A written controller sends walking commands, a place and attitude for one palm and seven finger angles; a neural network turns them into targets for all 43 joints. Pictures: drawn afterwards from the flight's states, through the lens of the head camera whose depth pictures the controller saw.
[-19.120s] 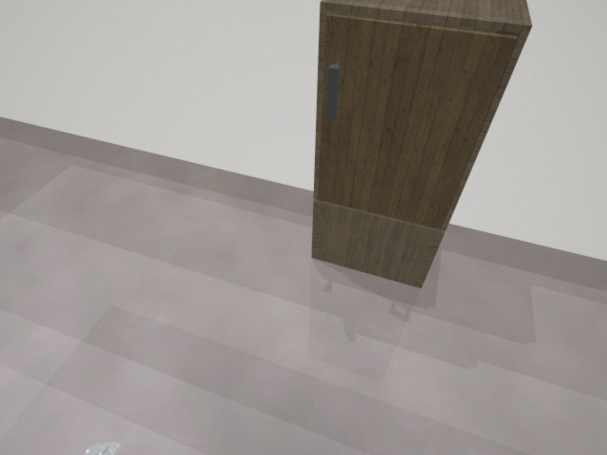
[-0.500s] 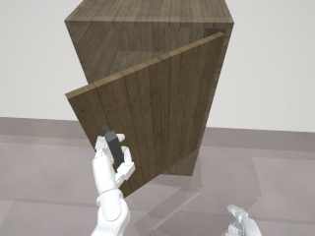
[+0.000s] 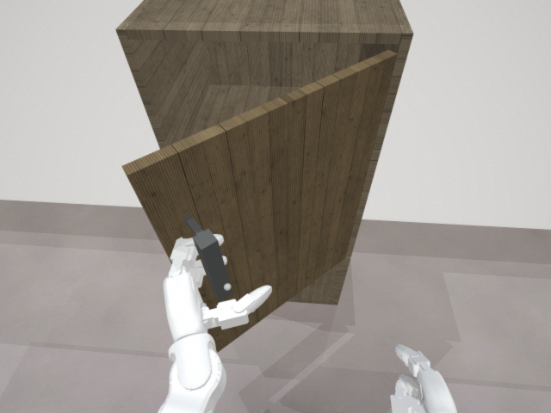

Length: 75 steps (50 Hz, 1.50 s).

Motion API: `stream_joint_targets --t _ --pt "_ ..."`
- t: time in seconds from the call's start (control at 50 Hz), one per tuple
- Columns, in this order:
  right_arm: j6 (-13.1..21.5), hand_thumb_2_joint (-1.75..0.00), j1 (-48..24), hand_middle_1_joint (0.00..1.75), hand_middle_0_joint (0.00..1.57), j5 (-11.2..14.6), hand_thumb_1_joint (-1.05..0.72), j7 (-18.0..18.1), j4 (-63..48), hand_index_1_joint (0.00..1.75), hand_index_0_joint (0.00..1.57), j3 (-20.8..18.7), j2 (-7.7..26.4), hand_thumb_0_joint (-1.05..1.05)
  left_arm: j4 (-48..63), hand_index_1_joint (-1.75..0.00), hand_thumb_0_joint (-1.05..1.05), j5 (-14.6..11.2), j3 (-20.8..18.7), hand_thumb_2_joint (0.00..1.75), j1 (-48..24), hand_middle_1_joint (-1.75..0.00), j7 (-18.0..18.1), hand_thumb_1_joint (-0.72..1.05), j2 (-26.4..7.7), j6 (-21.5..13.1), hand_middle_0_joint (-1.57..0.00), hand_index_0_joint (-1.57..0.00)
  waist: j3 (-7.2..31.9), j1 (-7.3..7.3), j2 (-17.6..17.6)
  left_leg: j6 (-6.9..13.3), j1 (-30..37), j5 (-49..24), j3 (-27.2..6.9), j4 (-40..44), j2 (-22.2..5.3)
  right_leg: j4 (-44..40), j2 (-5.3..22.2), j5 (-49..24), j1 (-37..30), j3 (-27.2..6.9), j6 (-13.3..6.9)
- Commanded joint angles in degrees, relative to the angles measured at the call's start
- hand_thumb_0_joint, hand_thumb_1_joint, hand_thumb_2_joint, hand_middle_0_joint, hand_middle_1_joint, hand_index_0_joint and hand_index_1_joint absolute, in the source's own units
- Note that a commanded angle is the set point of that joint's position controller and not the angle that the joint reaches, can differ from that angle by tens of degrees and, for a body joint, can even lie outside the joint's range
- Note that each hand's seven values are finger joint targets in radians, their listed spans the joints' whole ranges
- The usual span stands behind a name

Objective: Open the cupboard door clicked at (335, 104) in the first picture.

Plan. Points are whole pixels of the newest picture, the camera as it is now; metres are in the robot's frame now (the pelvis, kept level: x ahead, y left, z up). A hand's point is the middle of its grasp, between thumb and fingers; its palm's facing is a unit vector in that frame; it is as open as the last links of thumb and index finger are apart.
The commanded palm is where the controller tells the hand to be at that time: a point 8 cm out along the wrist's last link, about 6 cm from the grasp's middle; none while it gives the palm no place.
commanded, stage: open thumb and fingers to let go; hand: left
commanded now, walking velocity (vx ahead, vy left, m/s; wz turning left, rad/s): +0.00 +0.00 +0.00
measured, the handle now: (207, 258) +0.32 +0.12 +0.07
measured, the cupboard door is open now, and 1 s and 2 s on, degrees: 42 41 41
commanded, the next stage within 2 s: slide the hand sideways off the handle in 0.38 s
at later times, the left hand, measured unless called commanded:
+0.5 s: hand (227, 289) +0.27 +0.08 +0.06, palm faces +0.29 -0.96 +0.00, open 15.4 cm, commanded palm +0.23 +0.13 +0.06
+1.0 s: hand (212, 318) +0.23 +0.10 +0.06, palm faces -0.11 -0.99 +0.00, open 16.3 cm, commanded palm +0.21 +0.15 +0.06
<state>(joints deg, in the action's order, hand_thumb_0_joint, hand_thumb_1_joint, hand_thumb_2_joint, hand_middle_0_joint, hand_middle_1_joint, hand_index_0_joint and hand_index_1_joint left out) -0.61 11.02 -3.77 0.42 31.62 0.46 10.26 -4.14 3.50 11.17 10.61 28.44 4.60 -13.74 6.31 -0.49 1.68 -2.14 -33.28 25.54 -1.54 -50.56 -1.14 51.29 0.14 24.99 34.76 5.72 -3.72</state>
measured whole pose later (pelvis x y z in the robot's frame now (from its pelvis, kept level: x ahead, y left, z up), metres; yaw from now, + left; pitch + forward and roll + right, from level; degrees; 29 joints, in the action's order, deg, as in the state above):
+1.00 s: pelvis +0.00 +0.04 -0.01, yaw -1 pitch +9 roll +0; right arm 3.3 15.2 -0.3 -0.6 24.2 1.7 12.0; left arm 7.6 -0.9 12.9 18.8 3.9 -3.4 -13.8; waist 5.6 -0.6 1.5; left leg 0.9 -36.6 28.1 0.8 -55.8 0.1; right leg 55.1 1.4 25.9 38.0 3.2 -0.9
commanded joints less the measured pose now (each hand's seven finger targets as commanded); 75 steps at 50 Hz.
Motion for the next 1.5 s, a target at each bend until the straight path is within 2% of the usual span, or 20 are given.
stream_joint_targets --t 0.0,0.04,0.14,0.22,0.34,0.46,0.48,0.5,0.52,0.58,0.62,0.66,0.7,0.78,0.86,0.94,1.06,1.22,1.36,1.48 --pt "3.2 -0.90 -4.3 0.30 0.20 0.1 -0.90 -0.1 -9.7 0.30 0.20 -1.8 4.7 0.00 14.2 -1.15 0.00 1.0 -0.2 0.30 -8.1 -1.15 1.6 -0.50 2.0 -4.0 -0.29 -0.29 11.8 0.47 -6.5 2.6 0.6 -11.2 1.2 3.7 2.3 -9.6 1.8 -16.2 -10.4 -6.0 2.9" --pt "3.2 -0.90 -4.0 0.30 0.20 0.1 -0.90 -0.1 -9.8 0.30 0.20 -1.8 4.7 0.00 14.6 -1.05 0.00 1.0 -0.4 0.30 -7.7 -1.05 1.8 -0.50 1.9 -3.8 -0.27 -0.27 12.2 0.56 -7.4 2.6 0.5 -11.6 1.2 3.7 2.3 -9.3 1.6 -16.9 -10.7 -5.7 2.8" --pt "3.3 -0.90 -4.0 0.30 0.20 0.1 -0.90 -0.4 -10.3 0.30 0.20 -1.7 4.7 0.00 16.2 -0.80 0.00 3.0 2.1 0.30 -7.2 -0.80 2.9 -0.50 3.5 -3.2 -0.23 -0.23 11.7 0.45 -3.9 2.6 1.5 -12.2 1.3 3.7 2.0 -8.0 0.9 -15.6 -8.5 -4.4 2.1" --pt "3.8 -0.90 -4.1 0.30 0.20 0.1 -0.90 -0.5 -10.6 0.30 0.20 -1.6 5.0 0.00 16.5 -0.60 0.00 2.9 3.9 0.30 -7.9 -0.60 3.2 -0.50 5.1 -2.3 -0.20 -0.20 10.7 -0.21 -5.2 2.7 1.2 -11.0 0.9 3.7 1.8 -7.8 0.5 -13.1 -7.1 -3.4 2.0" --pt "3.8 -0.90 -5.3 0.30 0.20 0.2 -0.90 -0.3 -10.4 0.30 0.20 -1.3 4.9 0.00 15.7 -0.30 0.00 2.3 2.3 0.30 -10.3 -0.30 4.0 -0.50 3.9 -1.3 -0.15 -0.15 9.8 0.50 -5.4 2.6 0.0 -8.3 0.7 3.8 2.1 -8.5 0.4 -8.4 -6.1 -3.7 1.9" --pt "3.2 -0.90 -5.8 0.30 0.20 0.2 -0.90 -0.3 -10.1 0.30 0.20 -1.1 4.8 0.00 12.7 -0.30 0.00 2.7 1.5 0.30 -11.9 -0.30 5.2 -0.50 4.3 0.6 -0.15 -0.15 9.8 0.89 -4.7 2.5 0.1 -7.9 0.5 4.2 2.1 -8.6 0.2 -7.0 -5.7 -3.3 1.7" --pt "3.1 -0.90 -1.5 0.30 0.20 0.8 -0.90 -0.6 -7.9 0.30 0.20 -1.0 7.3 0.00 12.7 -0.30 0.00 8.4 11.7 0.30 -12.1 -0.30 -7.0 -0.50 -2.9 -2.2 -0.15 -0.15 6.3 -4.28 -7.7 3.7 1.2 -8.9 0.9 3.0 2.1 -7.8 0.8 -12.0 -2.7 -5.2 2.1" --pt "3.4 -0.90 -1.5 0.30 0.20 1.2 -0.90 -0.3 -9.8 0.30 0.20 -1.4 7.1 0.00 16.9 -0.30 0.00 6.0 7.8 0.30 -16.0 -0.30 -13.6 -0.50 -6.2 -4.9 -0.15 -0.15 10.1 -2.72 -4.8 4.0 0.5 -9.2 1.0 2.5 2.2 -6.6 1.2 -13.8 -4.4 -5.3 1.9" --pt "3.5 -0.90 -1.7 0.30 0.20 1.4 -0.90 0.2 -10.2 0.30 0.20 -1.3 7.2 0.00 17.4 -0.30 0.00 5.3 7.3 0.30 -16.9 -0.30 -17.5 -0.50 -8.3 -6.5 -0.15 -0.15 12.1 -2.19 -4.1 4.2 0.7 -9.6 1.0 2.3 2.3 -6.0 1.3 -15.0 -6.1 -5.9 1.8" --pt "5.1 -0.90 -1.6 0.30 0.20 2.6 -0.90 0.7 -11.3 0.30 0.20 -0.8 7.2 0.00 17.5 -0.30 0.00 0.0 8.5 0.30 -16.9 -0.30 -28.0 -0.50 -7.8 -7.9 -0.15 -0.15 10.5 -2.96 -1.9 4.2 0.9 -7.1 0.6 2.5 2.4 -6.7 1.2 -11.6 -4.7 -6.0 1.9" --pt "6.0 -0.90 -2.3 0.30 0.20 3.9 -0.90 1.4 -12.9 0.30 0.20 -0.5 7.3 0.00 17.4 -0.30 0.00 -6.5 6.5 0.30 -15.1 -0.30 -31.7 -0.50 -6.0 -6.6 -0.15 -0.15 10.1 -2.27 -3.5 3.9 0.6 -4.6 0.3 3.4 2.5 -8.5 0.7 -7.3 -5.8 -5.8 2.1" --pt "7.1 -0.90 -3.3 0.30 0.20 4.6 -0.90 1.7 -13.7 0.30 0.20 -0.3 7.4 0.00 17.6 -0.30 0.00 -10.6 4.2 0.30 -13.5 -0.30 -31.9 -0.50 -4.8 -4.6 -0.15 -0.15 9.5 -1.54 -4.2 3.5 1.0 -2.9 0.0 4.5 2.6 -10.1 0.5 -2.9 -5.7 -5.1 2.2" --pt "7.7 -0.90 -2.9 0.30 0.20 4.8 -0.90 1.8 -13.8 0.30 0.20 -0.5 7.7 0.00 17.4 -0.30 0.00 -11.4 2.0 0.30 -11.1 -0.30 -29.8 -0.50 -5.0 -3.3 -0.15 -0.15 8.7 -0.92 -5.7 3.2 0.8 -2.5 -0.4 5.1 2.5 -9.7 0.3 -1.8 -5.0 -4.0 2.3" --pt "8.1 -0.90 -1.5 0.30 0.20 4.0 -0.90 0.6 -14.8 0.30 0.20 -0.9 7.9 0.00 19.3 -0.30 0.00 -7.4 0.7 0.30 -6.1 -0.30 -25.2 -0.50 -6.7 -3.3 -0.15 -0.15 9.1 0.01 -5.2 3.2 0.7 -5.8 -0.4 5.1 2.2 -6.5 0.3 -6.3 -4.2 -2.7 2.1" --pt "7.6 -0.90 -0.2 0.30 0.20 3.5 -0.90 -0.5 -15.9 0.30 0.20 -1.3 7.9 0.00 22.4 -0.30 0.00 -3.9 0.7 0.30 -0.2 -0.30 -23.8 -0.50 -8.5 -4.5 -0.15 -0.15 10.2 0.66 -3.5 3.1 0.6 -9.2 -0.1 4.1 1.9 -4.1 0.2 -10.0 -4.3 -2.6 1.6" --pt "7.0 -0.90 0.1 0.30 0.20 3.6 -0.90 -1.0 -17.7 0.30 0.20 -1.1 7.5 0.00 26.5 -0.30 0.00 -4.0 1.5 0.30 4.8 -0.30 -24.5 -0.50 -8.2 -4.4 -0.15 -0.15 8.8 0.44 -1.9 3.0 0.1 -9.0 0.5 3.7 1.8 -3.8 -0.1 -10.8 -3.9 -2.7 1.6" --pt "6.7 -0.90 1.1 0.30 0.20 3.7 -0.90 -0.7 -18.6 0.30 0.20 -1.1 7.5 0.00 30.9 -0.30 0.00 -5.3 -0.2 0.30 13.0 -0.30 -25.2 -0.50 -9.4 -4.4 -0.15 -0.15 8.7 0.33 -3.4 3.0 -0.8 -11.7 0.2 2.7 1.6 -2.8 -0.6 -14.3 -4.7 -2.4 1.8" --pt "7.6 -0.90 2.5 0.30 0.20 3.8 -0.90 -0.2 -19.1 0.30 0.20 -1.7 7.7 0.00 35.5 -0.30 0.00 -6.9 -1.7 0.30 19.8 -0.30 -29.3 -0.50 -11.5 -6.9 -0.15 -0.15 9.9 -0.43 -3.0 3.0 -2.1 -13.8 0.1 -0.4 1.8 -0.5 -0.7 -17.2 -3.1 -2.4 2.2" --pt "7.4 -0.90 1.8 0.30 0.20 4.4 -0.90 0.7 -19.2 0.30 0.20 -2.2 7.7 0.00 36.3 -0.30 0.00 -10.1 -8.8 0.30 25.6 -0.30 -32.6 -0.50 -16.3 -6.8 -0.15 -0.15 10.1 0.87 -3.1 3.0 -5.4 -12.4 0.5 -1.9 2.4 -0.6 -0.6 -17.2 -4.8 -3.8 2.3" --pt "7.8 -0.90 1.6 0.30 0.20 4.9 -0.90 1.5 -19.4 0.30 0.20 -2.4 8.0 0.00 37.3 -0.30 0.00 -12.9 -11.0 0.30 26.2 -0.30 -35.4 -0.50 -17.3 -7.9 -0.15 -0.15 9.3 0.27 -2.1 3.0 -6.4 -10.6 0.5 -3.2 2.6 -0.8 -0.6 -14.9 -2.8 -4.2 2.6"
